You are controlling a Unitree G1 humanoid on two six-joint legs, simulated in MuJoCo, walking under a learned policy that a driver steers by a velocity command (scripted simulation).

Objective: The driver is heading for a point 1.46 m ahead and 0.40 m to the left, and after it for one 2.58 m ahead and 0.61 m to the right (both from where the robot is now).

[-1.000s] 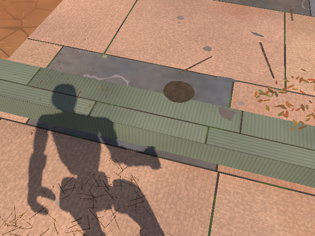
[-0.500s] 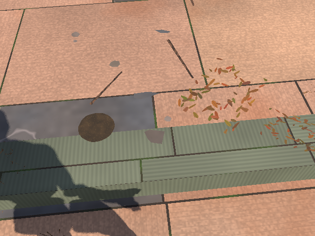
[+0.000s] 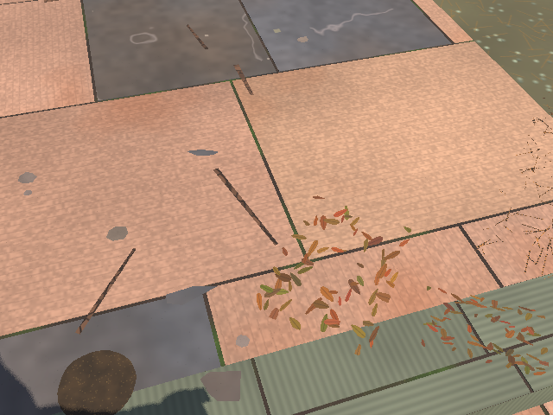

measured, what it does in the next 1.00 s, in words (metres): climbs, turning left: right foot, then left foot 0.14 m higher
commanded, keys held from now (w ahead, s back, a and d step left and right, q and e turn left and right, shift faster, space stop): w+q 0.98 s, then w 0.02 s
